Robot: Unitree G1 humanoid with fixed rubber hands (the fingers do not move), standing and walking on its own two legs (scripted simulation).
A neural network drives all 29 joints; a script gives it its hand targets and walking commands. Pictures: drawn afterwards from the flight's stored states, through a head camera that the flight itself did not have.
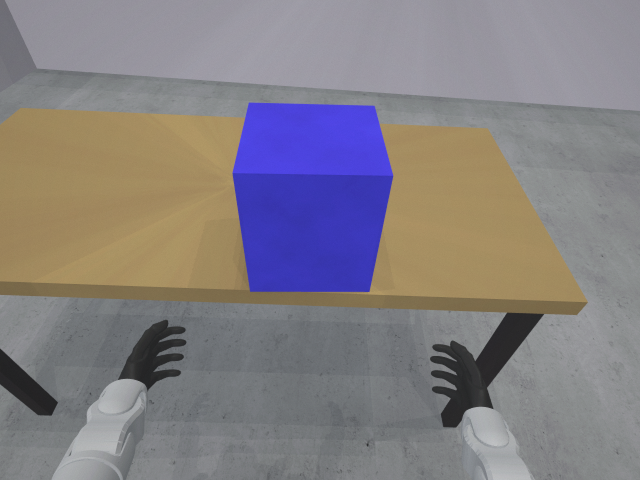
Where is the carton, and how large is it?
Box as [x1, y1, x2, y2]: [232, 103, 392, 291]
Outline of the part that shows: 249,103 232,173 250,291 369,291 392,179 392,173 374,106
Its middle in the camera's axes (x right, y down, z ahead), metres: -0.02 -0.07 +0.66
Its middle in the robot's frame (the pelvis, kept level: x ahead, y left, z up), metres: +0.54 +0.03 +0.05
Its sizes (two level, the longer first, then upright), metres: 0.210 0.200 0.250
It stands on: a table, 0.70 m high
